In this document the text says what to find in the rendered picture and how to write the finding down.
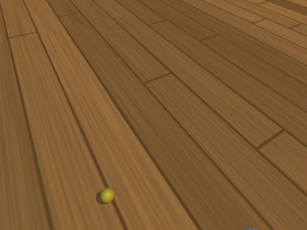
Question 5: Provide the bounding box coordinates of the ball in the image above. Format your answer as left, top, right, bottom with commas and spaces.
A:
100, 187, 115, 203

